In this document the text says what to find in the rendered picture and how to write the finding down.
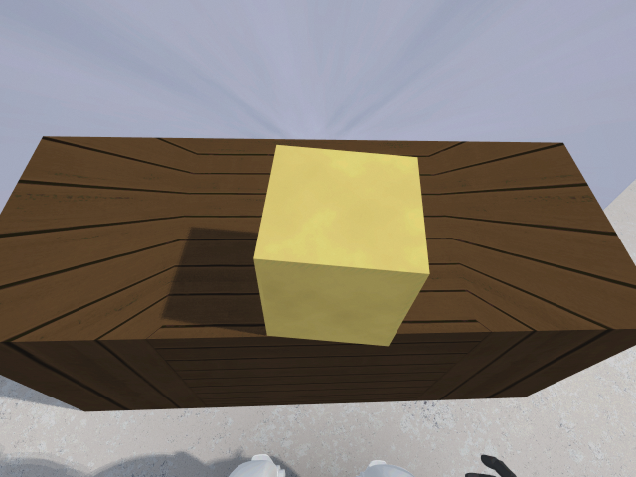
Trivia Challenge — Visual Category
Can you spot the right robot hand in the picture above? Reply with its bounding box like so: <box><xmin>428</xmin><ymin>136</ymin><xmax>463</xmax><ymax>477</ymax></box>
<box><xmin>465</xmin><ymin>455</ymin><xmax>517</xmax><ymax>477</ymax></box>

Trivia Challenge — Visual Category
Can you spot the right robot shin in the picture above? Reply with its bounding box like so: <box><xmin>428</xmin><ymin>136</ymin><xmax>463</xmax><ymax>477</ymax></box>
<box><xmin>366</xmin><ymin>460</ymin><xmax>386</xmax><ymax>469</ymax></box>

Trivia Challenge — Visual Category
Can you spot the robot shin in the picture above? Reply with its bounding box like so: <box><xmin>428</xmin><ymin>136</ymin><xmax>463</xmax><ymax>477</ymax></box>
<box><xmin>251</xmin><ymin>454</ymin><xmax>273</xmax><ymax>463</ymax></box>
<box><xmin>366</xmin><ymin>460</ymin><xmax>386</xmax><ymax>469</ymax></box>

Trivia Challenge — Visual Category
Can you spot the carton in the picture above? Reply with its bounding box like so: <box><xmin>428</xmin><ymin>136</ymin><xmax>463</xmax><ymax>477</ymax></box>
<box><xmin>253</xmin><ymin>145</ymin><xmax>430</xmax><ymax>346</ymax></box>

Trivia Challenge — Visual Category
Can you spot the left robot shin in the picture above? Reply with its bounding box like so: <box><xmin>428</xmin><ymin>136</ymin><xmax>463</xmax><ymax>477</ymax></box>
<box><xmin>251</xmin><ymin>454</ymin><xmax>273</xmax><ymax>463</ymax></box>

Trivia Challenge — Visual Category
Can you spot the pedestal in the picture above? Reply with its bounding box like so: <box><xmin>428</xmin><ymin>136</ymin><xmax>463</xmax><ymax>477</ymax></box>
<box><xmin>0</xmin><ymin>136</ymin><xmax>636</xmax><ymax>411</ymax></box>

